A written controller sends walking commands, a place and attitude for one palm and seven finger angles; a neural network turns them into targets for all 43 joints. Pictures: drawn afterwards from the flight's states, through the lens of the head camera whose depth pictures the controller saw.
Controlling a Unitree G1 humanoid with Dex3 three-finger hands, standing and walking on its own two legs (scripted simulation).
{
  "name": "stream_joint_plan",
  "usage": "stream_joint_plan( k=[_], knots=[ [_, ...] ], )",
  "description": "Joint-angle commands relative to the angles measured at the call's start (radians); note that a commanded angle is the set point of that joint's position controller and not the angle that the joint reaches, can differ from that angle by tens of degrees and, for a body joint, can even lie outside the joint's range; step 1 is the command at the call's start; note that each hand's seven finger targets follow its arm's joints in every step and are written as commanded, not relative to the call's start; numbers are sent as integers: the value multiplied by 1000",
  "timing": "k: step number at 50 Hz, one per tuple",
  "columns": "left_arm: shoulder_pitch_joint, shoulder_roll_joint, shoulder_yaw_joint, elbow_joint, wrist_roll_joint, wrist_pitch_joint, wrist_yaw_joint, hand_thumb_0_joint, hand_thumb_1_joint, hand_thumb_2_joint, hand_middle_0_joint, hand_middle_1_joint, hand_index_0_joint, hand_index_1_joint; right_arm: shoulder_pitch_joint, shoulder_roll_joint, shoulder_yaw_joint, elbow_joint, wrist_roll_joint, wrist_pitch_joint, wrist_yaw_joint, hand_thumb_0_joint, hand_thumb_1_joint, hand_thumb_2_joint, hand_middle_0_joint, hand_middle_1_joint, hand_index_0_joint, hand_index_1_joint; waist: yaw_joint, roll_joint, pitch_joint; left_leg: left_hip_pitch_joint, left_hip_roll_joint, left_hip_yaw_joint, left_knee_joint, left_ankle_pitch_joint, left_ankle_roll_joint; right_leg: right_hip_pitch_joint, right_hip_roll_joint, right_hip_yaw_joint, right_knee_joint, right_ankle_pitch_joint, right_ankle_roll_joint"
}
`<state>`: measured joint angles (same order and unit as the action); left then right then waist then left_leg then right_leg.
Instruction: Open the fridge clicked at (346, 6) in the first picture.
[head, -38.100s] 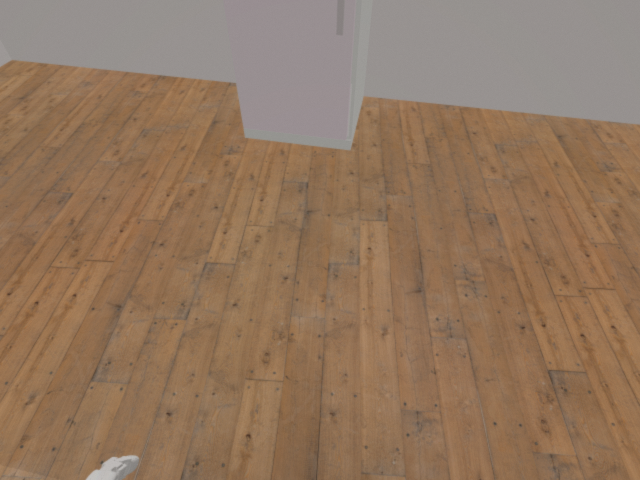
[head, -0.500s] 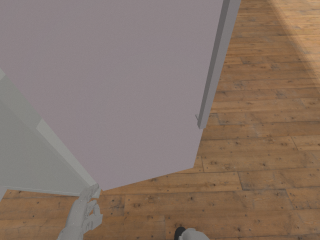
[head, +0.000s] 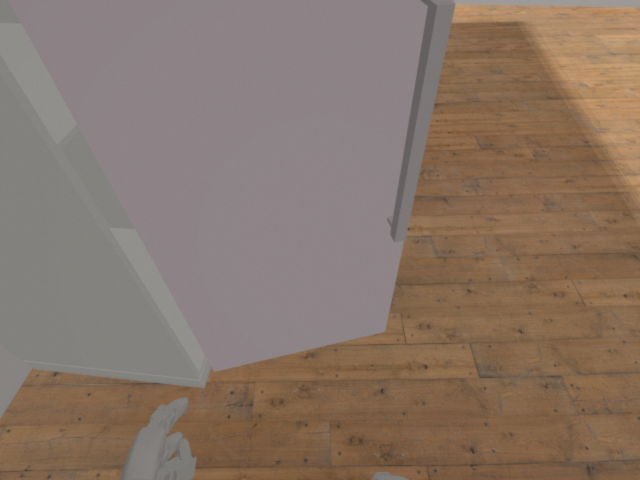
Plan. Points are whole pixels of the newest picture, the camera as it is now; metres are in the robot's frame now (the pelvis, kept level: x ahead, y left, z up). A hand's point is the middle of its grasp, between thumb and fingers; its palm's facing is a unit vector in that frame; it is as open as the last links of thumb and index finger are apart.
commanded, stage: stop stepping back and stand still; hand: right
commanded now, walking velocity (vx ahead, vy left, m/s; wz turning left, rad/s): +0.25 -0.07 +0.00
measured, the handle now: (409, 142) +0.64 -0.15 +0.08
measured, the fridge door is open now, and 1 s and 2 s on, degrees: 70 70 70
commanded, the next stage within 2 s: let the arm hang, fingers relaxed in 0.92 s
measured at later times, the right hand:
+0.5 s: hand out of the picture +0.14 -0.30 +0.16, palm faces +0.51 +0.77 -0.39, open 7.4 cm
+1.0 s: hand out of the picture +0.17 -0.30 +0.15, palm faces +0.44 +0.77 -0.46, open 7.4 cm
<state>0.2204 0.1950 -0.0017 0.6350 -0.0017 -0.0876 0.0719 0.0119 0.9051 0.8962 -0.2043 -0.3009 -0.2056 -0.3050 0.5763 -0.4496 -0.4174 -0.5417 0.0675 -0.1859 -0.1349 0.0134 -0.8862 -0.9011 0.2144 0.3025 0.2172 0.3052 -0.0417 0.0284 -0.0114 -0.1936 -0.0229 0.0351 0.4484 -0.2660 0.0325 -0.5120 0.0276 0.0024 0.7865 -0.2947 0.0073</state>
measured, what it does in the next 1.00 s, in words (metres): steps on the spot: right foot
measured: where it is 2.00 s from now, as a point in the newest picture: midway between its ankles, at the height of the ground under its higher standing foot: outside the picture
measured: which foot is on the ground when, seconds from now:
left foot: down 0.00-1.00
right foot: up 0.00-0.12, down 0.14-1.00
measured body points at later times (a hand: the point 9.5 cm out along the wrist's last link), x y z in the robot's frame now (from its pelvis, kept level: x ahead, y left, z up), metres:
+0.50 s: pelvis -0.04 -0.02 -0.01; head -0.06 -0.03 +0.44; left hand +0.12 +0.21 -0.09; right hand +0.10 -0.34 +0.18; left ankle -0.03 +0.10 -0.74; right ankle -0.02 -0.13 -0.74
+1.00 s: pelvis -0.02 -0.03 +0.00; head +0.00 -0.04 +0.45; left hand +0.18 +0.20 -0.07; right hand +0.14 -0.34 +0.18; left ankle -0.02 +0.09 -0.74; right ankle -0.02 -0.13 -0.74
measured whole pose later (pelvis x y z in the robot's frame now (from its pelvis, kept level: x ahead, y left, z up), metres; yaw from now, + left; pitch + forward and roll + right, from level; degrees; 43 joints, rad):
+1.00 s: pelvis -0.02 -0.03 +0.00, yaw -3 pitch +0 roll +0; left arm 0.18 0.20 0.00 0.60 -0.01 -0.10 0.07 0.01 0.91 0.90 -0.20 -0.30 -0.20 -0.30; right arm 0.54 -0.41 -0.41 -0.45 0.04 -0.21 -0.13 0.02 -0.89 -0.90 0.21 0.30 0.22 0.30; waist 0.01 0.02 0.02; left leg -0.20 -0.02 -0.01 0.47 -0.27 0.00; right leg -0.23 0.00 -0.02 0.50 -0.26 -0.02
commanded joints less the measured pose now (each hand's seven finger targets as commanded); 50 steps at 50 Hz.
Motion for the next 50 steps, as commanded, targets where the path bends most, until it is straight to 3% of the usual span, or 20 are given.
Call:
stream_joint_plan(
  k=[1,4,7,8,10,13,15,18,20,21,22,24,26,27,28,31,32,36,43,50],
  knots=[
    [-106,125,32,-151,-4,-71,33,0,900,900,-200,-300,-200,-300,-204,-141,-85,-89,-22,-30,-39,0,-900,-900,200,300,200,300,43,81,15,-141,317,-196,-158,68,116,114,-77,18,34,-106,-12],
    [-67,128,32,-138,3,-96,37,0,900,900,-200,-300,-200,-300,-222,-136,-77,-144,-40,-51,-55,0,-900,-900,200,300,200,300,48,15,-37,-60,247,-169,-75,91,60,262,-35,-41,-338,-1,-41],
    [-86,163,50,-174,-10,-116,29,0,900,900,-200,-300,-200,-300,-175,-159,-97,-241,-37,-78,-51,0,-900,-900,200,300,200,300,24,-147,-111,-25,88,-64,93,201,-44,371,-184,108,-396,364,-84],
    [-72,141,39,-162,-9,-116,25,0,900,900,-200,-300,-200,-300,-102,-159,-113,-189,-36,-75,-45,0,-900,-900,200,300,200,300,35,-192,-104,-24,60,-21,106,149,-47,330,-183,139,-414,368,-89],
    [-97,138,31,-164,3,-118,18,0,900,900,-200,-300,-200,-300,-131,-162,-120,-220,-36,-83,-30,0,-900,-900,200,300,200,300,30,-281,-11,8,31,6,102,-34,-50,193,-202,196,-526,139,-89],
    [-79,144,41,-152,-1,-117,10,0,900,900,-200,-300,-200,-300,-107,-120,-114,-117,-39,-88,-29,0,-900,-900,200,300,200,300,41,-157,17,91,20,8,22,-52,-37,88,-179,152,-543,-202,-87],
    [-86,149,49,-162,1,-113,9,0,900,900,-200,-300,-200,-300,-84,-125,-117,-86,-36,-86,-23,0,-900,-900,200,300,200,300,40,-133,10,83,25,-11,-8,-135,-18,69,-147,125,-535,-329,-77],
    [-75,137,51,-161,6,-94,10,0,900,900,-200,-300,-200,-300,-106,-113,-100,-78,-36,-80,-20,0,-900,-900,200,300,200,300,47,-57,0,16,79,-135,-81,-289,33,79,-91,59,-369,-294,-64],
    [-73,128,51,-152,6,-90,8,0,900,900,-200,-300,-200,-300,-131,-124,-99,-86,-31,-73,-22,0,-900,-900,200,300,200,300,46,100,-12,-4,196,-308,-157,-310,96,87,-46,-9,-142,-106,-50],
    [-67,121,45,-142,4,-92,7,0,900,900,-200,-300,-200,-300,-160,-128,-98,-94,-27,-74,-27,0,-900,-900,200,300,200,300,49,142,-28,4,247,-338,-161,-244,118,96,-43,-27,-86,-59,-44],
    [-59,119,41,-130,5,-94,6,0,900,900,-200,-300,-200,-300,-180,-117,-90,-80,-27,-73,-30,0,-900,-900,200,300,200,300,54,114,-33,-46,256,-316,-149,-242,118,155,-48,-25,-121,-65,-43],
    [-70,132,44,-127,4,-91,10,0,900,900,-200,-300,-200,-300,-218,-106,-68,-96,-31,-72,-27,0,-900,-900,200,300,200,300,62,13,22,-200,173,-194,-71,-274,66,297,-69,13,-276,-88,-56],
    [-94,144,35,-134,5,-99,20,0,900,900,-200,-300,-200,-300,-265,-117,-70,-145,-36,-86,-24,0,-900,-900,200,300,200,300,58,-229,69,-203,41,-58,96,-214,-14,246,-170,213,-502,-253,-92],
    [-94,134,26,-135,4,-105,20,0,900,900,-200,-300,-200,-300,-267,-116,-75,-140,-46,-91,-27,0,-900,-900,200,300,200,300,55,-302,89,-162,1,-15,207,-146,-37,184,-233,337,-605,-325,-123],
    [-96,120,23,-138,10,-113,20,0,900,900,-200,-300,-200,-300,-275,-126,-82,-151,-57,-100,-29,0,-900,-900,200,300,200,300,43,-285,89,-129,10,-22,214,-100,-37,174,-260,367,-610,-268,-144],
    [-92,120,23,-130,11,-125,9,0,900,900,-200,-300,-200,-300,-183,-140,-106,-137,-55,-109,-28,0,-900,-900,200,300,200,300,29,-139,-5,28,31,-36,10,70,-34,215,-179,180,-448,86,-99],
    [-90,121,26,-137,10,-125,4,0,900,900,-200,-300,-200,-300,-155,-128,-104,-132,-51,-113,-23,0,-900,-900,200,300,200,300,32,-149,-32,74,47,-62,-4,127,-24,197,-142,122,-418,107,-79],
    [-69,119,41,-143,0,-110,-11,0,900,900,-200,-300,-200,-300,-82,-117,-110,-90,-28,-112,-18,0,-900,-900,200,300,200,300,46,4,-93,84,143,-199,-48,323,25,232,-74,22,-269,182,-32],
    [-92,128,42,-170,-8,-76,5,0,900,900,-200,-300,-200,-300,-79,-131,-121,-100,-21,-103,-18,0,-900,-900,200,300,200,300,38,-79,-117,79,75,-85,19,380,-20,316,-116,53,-347,413,-38],
    [-100,132,44,-189,-8,-68,13,0,900,900,-200,-300,-200,-300,-57,-145,-130,-138,-18,-97,-20,0,-900,-900,200,300,200,300,34,-91,-124,93,81,-90,0,386,-20,305,-109,48,-352,392,-33]
  ],
)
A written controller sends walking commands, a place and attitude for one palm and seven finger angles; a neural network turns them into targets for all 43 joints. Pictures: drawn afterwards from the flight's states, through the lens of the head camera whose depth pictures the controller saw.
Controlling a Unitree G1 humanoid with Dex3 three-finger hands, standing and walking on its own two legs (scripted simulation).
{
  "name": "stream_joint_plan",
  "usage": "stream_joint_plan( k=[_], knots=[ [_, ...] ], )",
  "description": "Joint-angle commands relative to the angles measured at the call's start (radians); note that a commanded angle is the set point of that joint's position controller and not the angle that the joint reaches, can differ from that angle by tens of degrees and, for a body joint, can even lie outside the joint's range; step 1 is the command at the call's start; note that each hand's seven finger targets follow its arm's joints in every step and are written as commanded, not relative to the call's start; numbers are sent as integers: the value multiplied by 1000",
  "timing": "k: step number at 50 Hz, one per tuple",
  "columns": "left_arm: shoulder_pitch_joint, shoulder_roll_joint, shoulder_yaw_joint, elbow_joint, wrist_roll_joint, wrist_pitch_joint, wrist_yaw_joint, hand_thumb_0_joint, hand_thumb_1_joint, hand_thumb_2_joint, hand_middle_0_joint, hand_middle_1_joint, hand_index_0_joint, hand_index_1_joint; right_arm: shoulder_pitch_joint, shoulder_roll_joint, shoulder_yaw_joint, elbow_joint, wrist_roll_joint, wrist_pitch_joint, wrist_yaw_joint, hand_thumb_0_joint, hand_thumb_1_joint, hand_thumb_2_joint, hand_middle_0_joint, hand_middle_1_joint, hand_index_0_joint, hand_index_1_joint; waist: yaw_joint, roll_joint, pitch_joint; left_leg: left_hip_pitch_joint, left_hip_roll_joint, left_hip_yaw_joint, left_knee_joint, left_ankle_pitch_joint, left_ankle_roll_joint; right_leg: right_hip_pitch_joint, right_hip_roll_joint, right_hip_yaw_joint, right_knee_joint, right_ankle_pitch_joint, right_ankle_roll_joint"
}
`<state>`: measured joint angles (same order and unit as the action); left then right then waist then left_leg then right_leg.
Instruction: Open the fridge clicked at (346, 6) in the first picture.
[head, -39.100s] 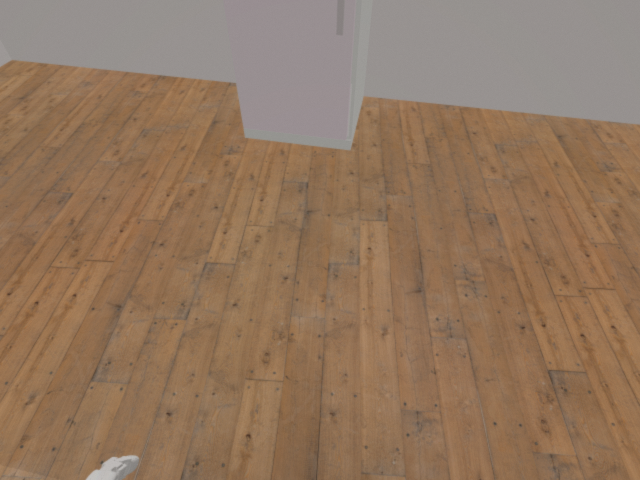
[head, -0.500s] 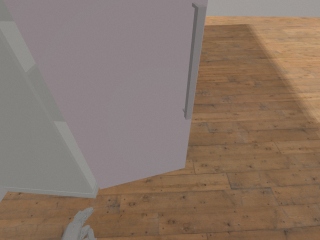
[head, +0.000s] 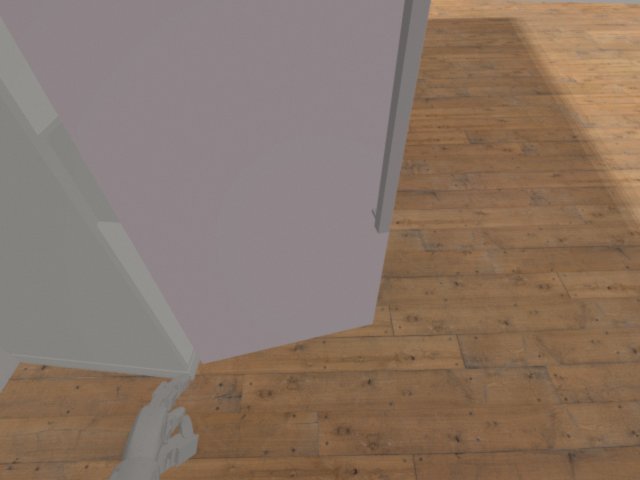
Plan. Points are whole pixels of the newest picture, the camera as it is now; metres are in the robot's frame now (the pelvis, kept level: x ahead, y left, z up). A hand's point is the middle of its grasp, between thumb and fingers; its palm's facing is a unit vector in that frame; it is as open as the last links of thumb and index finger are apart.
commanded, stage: let the arm hang, fingers relaxed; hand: right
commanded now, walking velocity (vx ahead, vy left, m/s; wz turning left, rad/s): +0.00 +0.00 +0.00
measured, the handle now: (391, 133) +0.66 -0.08 +0.08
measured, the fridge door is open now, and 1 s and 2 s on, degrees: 70 70 70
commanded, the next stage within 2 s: look to check the result in 1.12 s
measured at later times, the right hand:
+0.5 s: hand out of the picture -0.08 -0.18 -0.18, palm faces +0.05 +0.99 -0.16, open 7.1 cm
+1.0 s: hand out of the picture -0.01 -0.19 -0.18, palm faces +0.03 +0.98 -0.19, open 7.3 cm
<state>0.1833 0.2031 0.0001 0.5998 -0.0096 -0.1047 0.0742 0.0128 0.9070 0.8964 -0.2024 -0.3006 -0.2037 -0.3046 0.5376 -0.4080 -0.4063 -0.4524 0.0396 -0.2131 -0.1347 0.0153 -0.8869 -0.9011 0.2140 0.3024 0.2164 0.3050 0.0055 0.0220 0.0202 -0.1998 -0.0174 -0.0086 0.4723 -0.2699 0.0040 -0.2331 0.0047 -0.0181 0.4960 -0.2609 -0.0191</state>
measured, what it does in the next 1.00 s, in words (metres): stands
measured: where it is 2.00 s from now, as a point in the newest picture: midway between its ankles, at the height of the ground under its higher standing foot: outside the picture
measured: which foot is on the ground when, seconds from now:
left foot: down 0.00-1.00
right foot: down 0.00-1.00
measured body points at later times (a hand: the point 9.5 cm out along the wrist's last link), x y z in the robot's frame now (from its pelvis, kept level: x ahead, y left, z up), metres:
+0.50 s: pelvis -0.03 -0.01 +0.00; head +0.00 -0.03 +0.45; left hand -0.03 +0.23 -0.14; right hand -0.08 -0.23 -0.17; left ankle -0.01 +0.12 -0.74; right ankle +0.00 -0.11 -0.74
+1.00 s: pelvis -0.03 -0.01 +0.00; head -0.02 -0.02 +0.45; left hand -0.03 +0.20 -0.16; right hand -0.01 -0.24 -0.16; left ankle -0.01 +0.12 -0.74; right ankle +0.00 -0.11 -0.74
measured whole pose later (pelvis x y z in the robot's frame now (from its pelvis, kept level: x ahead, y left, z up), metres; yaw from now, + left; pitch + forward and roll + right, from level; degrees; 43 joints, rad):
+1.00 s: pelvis -0.03 -0.01 +0.00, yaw -1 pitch -1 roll +0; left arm 0.29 0.13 0.02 1.10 0.02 0.01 0.04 0.01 0.92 0.90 -0.20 -0.30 -0.20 -0.30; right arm 0.25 -0.15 -0.01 1.12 -0.02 0.00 -0.03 0.01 -0.93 -0.90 0.20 0.30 0.20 0.30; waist 0.01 0.00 0.02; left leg -0.21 0.01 0.00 0.44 -0.22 -0.01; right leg -0.24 0.03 -0.01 0.45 -0.19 -0.04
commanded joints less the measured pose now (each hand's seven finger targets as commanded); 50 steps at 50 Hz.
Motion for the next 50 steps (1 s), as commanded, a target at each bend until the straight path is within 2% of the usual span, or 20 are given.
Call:
stream_joint_plan(
  k=[1,2,3,4,6,8,10,13,14,15,16,18,22,24,27,34,42,46,48,50],
  knots=[
    [-126,299,89,62,-18,-81,-78,0,900,900,-200,-300,-200,-300,-94,-16,299,555,-66,93,114,0,-900,-900,200,300,200,300,33,-59,-70,-28,161,8,118,521,30,-33,-95,69,96,483,-8],
    [-44,258,96,67,-8,-16,-82,0,900,900,-200,-300,-200,-300,-103,-1,274,588,-64,177,133,0,-900,-900,200,300,200,300,19,-63,-136,-66,154,-34,81,365,36,4,-109,73,74,420,2],
    [-31,234,84,72,2,8,-80,0,900,900,-200,-300,-200,-300,-127,25,290,628,-67,192,136,0,-900,-900,200,300,200,300,9,-42,-141,-86,138,-12,88,185,33,-41,-126,107,57,275,-21],
    [-37,231,72,65,13,26,-80,0,900,900,-200,-300,-200,-300,-156,23,296,679,-71,195,139,0,-900,-900,200,300,200,300,1,-15,-114,-88,119,-4,93,85,31,-97,-130,143,26,197,-44],
    [-44,235,61,74,29,44,-76,0,900,900,-200,-300,-200,-300,-221,4,313,786,-75,201,139,0,-900,-900,200,300,200,300,-5,112,-92,-55,109,-12,80,101,36,-131,-119,166,14,226,-55],
    [-48,235,58,107,36,61,-72,0,900,900,-200,-300,-200,-300,-280,-12,324,919,-74,204,135,0,-900,-900,200,300,200,300,-2,152,-80,-48,129,-53,33,125,50,-109,-89,149,20,203,-47],
    [-40,203,44,147,42,84,-69,0,900,900,-200,-300,-200,-300,-313,-7,345,1046,-71,215,128,0,-900,-900,200,300,200,300,5,93,-53,-70,139,-81,-11,96,61,-73,-65,130,7,164,-34],
    [-27,159,22,221,42,98,-62,0,900,900,-200,-300,-200,-300,-310,31,368,1208,-62,222,123,0,-900,-900,200,300,200,300,-2,-85,-37,-40,109,-72,-38,38,41,-60,-75,136,-74,112,-34],
    [-22,148,20,245,40,100,-59,0,900,900,-200,-300,-200,-300,-301,38,370,1255,-61,221,123,0,-900,-900,200,300,200,300,-6,-103,-28,-23,102,-72,-55,25,38,-66,-78,136,-93,85,-33],
    [-13,146,20,261,35,102,-56,0,900,900,-200,-300,-200,-300,-284,34,373,1295,-60,216,122,0,-900,-900,200,300,200,300,-9,-84,-36,-7,103,-78,-79,34,39,-57,-76,132,-88,87,-31],
    [2,129,19,286,33,103,-52,0,900,900,-200,-300,-200,-300,-280,53,375,1335,-57,214,121,0,-900,-900,200,300,200,300,-4,-92,-34,-7,111,-84,-103,13,43,-51,-72,123,-91,59,-27],
    [33,107,21,327,36,106,-46,0,900,900,-200,-300,-200,-300,-255,77,370,1396,-55,212,119,0,-900,-900,200,300,200,300,-4,-170,-28,-10,109,-81,-130,-8,52,-41,-71,120,-103,13,-27],
    [101,92,26,389,31,111,-39,0,900,900,-200,-300,-200,-300,-231,99,380,1481,-53,211,117,0,-900,-900,200,300,200,300,2,-107,19,-26,100,-68,-162,-52,53,-53,-84,132,-136,-55,-31],
    [131,88,30,411,30,110,-36,0,900,900,-200,-300,-200,-300,-211,110,381,1514,-53,211,116,0,-900,-900,200,300,200,300,0,-89,24,-24,95,-58,-158,-56,51,-61,-87,138,-152,-76,-35],
    [165,76,33,435,28,108,-34,0,900,900,-200,-300,-200,-300,-195,123,383,1547,-53,208,112,0,-900,-900,200,300,200,300,0,-26,10,-14,97,-52,-153,-43,50,-48,-91,137,-155,-52,-39],
    [190,45,33,468,30,109,-32,0,900,900,-200,-300,-200,-300,-174,156,385,1578,-54,211,105,0,-900,-900,200,300,200,300,-5,-28,64,-41,89,-40,-131,-45,43,-75,-95,146,-183,-77,-41],
    [185,30,34,470,34,103,-34,0,900,900,-200,-300,-200,-300,-191,168,377,1566,-59,212,102,0,-900,-900,200,300,200,300,-9,-36,76,-26,83,-30,-100,-11,33,-111,-99,156,-214,-97,-41],
    [175,25,36,470,33,98,-35,0,900,900,-200,-300,-200,-300,-204,166,375,1557,-58,205,101,0,-900,-900,200,300,200,300,-7,-12,54,-21,96,-41,-110,29,36,-75,-88,131,-182,-4,-37],
    [171,27,35,472,32,97,-35,0,900,900,-200,-300,-200,-300,-217,161,373,1556,-57,204,101,0,-900,-900,200,300,200,300,-6,-37,59,-22,98,-40,-112,42,35,-67,-89,128,-178,27,-35],
    [161,34,36,468,31,97,-35,0,900,900,-200,-300,-200,-300,-217,153,373,1553,-57,201,101,0,-900,-900,200,300,200,300,-8,-26,50,-20,100,-46,-122,50,37,-50,-87,121,-161,57,-34]
  ],
)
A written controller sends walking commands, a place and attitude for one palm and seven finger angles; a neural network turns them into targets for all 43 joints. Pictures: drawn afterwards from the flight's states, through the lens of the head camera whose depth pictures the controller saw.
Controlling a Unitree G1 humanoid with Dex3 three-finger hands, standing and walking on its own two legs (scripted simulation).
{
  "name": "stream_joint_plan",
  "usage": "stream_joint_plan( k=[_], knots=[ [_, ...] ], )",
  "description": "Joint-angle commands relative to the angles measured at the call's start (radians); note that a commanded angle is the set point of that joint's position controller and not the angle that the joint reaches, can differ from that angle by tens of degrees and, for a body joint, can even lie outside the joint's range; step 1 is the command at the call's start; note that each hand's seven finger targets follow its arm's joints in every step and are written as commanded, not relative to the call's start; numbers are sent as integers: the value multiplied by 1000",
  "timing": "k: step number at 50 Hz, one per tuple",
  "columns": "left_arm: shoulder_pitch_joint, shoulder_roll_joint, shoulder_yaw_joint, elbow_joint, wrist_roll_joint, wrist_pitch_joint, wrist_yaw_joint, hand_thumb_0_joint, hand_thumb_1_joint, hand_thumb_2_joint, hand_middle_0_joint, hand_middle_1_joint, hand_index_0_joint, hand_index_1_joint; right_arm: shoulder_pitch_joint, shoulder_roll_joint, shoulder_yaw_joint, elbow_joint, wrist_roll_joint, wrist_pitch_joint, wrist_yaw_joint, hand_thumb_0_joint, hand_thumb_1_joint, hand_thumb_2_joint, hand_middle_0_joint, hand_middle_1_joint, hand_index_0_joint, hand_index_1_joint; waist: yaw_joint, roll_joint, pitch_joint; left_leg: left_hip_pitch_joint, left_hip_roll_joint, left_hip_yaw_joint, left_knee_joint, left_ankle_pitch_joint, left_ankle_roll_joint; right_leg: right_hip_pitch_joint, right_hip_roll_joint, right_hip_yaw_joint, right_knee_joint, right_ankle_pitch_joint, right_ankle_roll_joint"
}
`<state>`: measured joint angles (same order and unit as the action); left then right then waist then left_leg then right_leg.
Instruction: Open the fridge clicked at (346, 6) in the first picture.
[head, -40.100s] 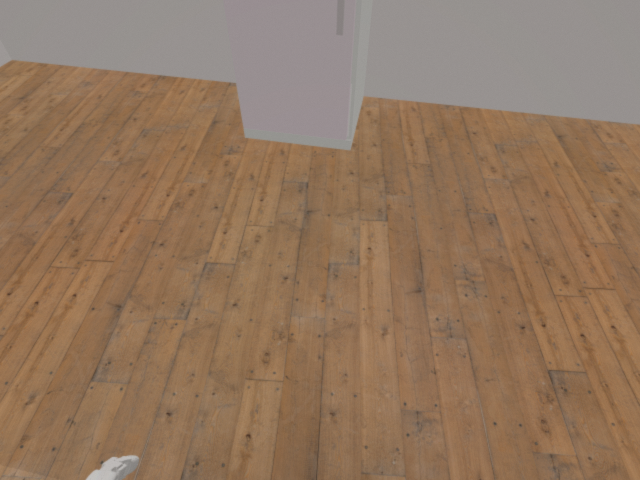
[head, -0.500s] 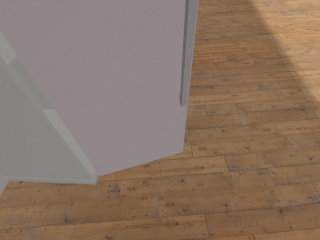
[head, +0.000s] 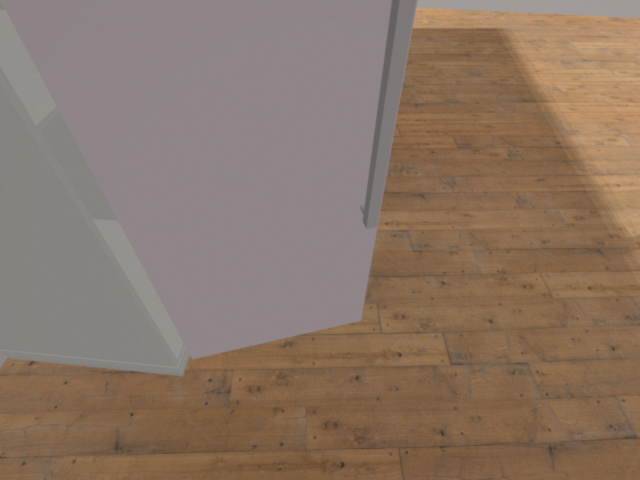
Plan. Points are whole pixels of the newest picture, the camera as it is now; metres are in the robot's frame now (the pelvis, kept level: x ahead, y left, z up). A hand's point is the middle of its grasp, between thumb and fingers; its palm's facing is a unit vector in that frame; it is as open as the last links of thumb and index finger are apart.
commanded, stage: let the arm hang, fingers relaxed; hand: right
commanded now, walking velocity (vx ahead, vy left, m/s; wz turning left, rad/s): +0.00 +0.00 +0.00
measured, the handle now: (378, 131) +0.69 -0.06 +0.08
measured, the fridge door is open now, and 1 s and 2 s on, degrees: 70 70 70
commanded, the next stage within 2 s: look to check the result in 0.12 s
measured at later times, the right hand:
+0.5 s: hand out of the picture +0.03 -0.18 -0.17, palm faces +0.00 +0.98 -0.21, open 7.4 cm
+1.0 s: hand out of the picture +0.09 -0.21 -0.16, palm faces -0.01 +0.95 -0.30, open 7.4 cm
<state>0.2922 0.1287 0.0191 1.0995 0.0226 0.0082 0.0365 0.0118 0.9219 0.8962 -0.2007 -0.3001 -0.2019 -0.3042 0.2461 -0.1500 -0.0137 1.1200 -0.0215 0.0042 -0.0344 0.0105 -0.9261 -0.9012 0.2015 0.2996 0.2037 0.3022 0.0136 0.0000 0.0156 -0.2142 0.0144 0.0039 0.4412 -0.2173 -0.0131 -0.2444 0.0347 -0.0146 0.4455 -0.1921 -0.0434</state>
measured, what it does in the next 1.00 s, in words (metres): stands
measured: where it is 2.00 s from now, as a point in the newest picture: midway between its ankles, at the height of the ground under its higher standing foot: outside the picture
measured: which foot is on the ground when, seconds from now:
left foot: down 0.00-1.00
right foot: down 0.00-1.00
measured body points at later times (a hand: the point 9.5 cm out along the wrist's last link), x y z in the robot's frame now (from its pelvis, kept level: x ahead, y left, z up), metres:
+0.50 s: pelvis +0.01 +0.01 +0.00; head +0.03 +0.01 +0.45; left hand +0.04 +0.25 -0.15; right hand +0.03 -0.23 -0.16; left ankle +0.01 +0.13 -0.74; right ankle +0.03 -0.09 -0.74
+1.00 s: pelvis +0.02 +0.01 +0.01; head +0.03 +0.01 +0.46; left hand +0.08 +0.29 -0.14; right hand +0.09 -0.26 -0.14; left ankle +0.01 +0.13 -0.74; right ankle +0.03 -0.09 -0.74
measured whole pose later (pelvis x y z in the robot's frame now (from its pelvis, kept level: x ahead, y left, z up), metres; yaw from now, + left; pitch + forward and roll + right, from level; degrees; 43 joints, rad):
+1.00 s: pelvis +0.02 +0.01 +0.01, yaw +0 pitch -1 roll +0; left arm 0.13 0.28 0.02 1.13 0.02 0.00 0.02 0.01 0.91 0.90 -0.20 -0.30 -0.20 -0.30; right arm 0.12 -0.29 -0.02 1.13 -0.01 -0.01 -0.01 0.01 -0.90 -0.90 0.20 0.30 0.21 0.30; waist 0.01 0.00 0.05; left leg -0.12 0.00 0.01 0.34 -0.19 0.01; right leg -0.15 0.02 -0.01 0.35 -0.17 -0.02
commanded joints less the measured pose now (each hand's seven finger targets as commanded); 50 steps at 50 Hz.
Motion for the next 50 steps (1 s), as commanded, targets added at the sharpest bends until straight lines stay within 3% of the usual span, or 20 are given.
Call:
stream_joint_plan(
  k=[1,12,17,24,28,46,50],
  knots=[
    [49,107,16,-29,0,-15,2,0,900,900,-200,-300,-200,-300,62,-105,-19,-19,5,-16,2,0,-900,-900,200,300,200,300,-10,-14,59,-10,71,-61,-94,-8,54,-36,-117,114,-114,-13,-6],
    [7,147,19,-29,-2,-15,2,0,900,900,-200,-300,-200,-300,26,-138,-23,-21,6,-20,4,0,-900,-900,200,300,200,300,-4,-9,23,4,73,-69,-110,9,55,14,-126,112,-106,20,-3],
    [-14,166,22,-25,-3,-20,3,0,900,900,-200,-300,-200,-300,11,-156,-26,-19,8,-26,5,0,-900,-900,200,300,200,300,-4,-3,-11,29,83,-68,-107,87,56,54,-129,104,-91,102,-2],
    [-56,189,21,-18,-3,-15,1,0,900,900,-200,-300,-200,-300,-16,-176,-25,-13,8,-24,7,0,-900,-900,200,300,200,300,-5,-9,38,11,82,-74,-139,24,55,46,-132,109,-118,48,3],
    [-69,216,23,-22,-2,-20,-1,0,900,900,-200,-300,-200,-300,-38,-202,-29,-20,9,-28,10,0,-900,-900,200,300,200,300,-5,-3,2,36,84,-76,-138,49,56,66,-135,113,-120,74,3],
    [-164,323,29,-27,-5,-32,-8,0,900,900,-200,-300,-200,-300,-138,-309,-41,-40,10,-39,18,0,-900,-900,200,300,200,300,-8,2,-34,95,102,-84,-157,150,58,114,-150,119,-149,160,8],
    [-184,342,28,-28,-5,-29,-11,0,900,900,-200,-300,-200,-300,-152,-326,-40,-42,10,-39,20,0,-900,-900,200,300,200,300,-9,0,-23,87,100,-89,-171,122,58,117,-151,120,-158,137,11]
  ],
)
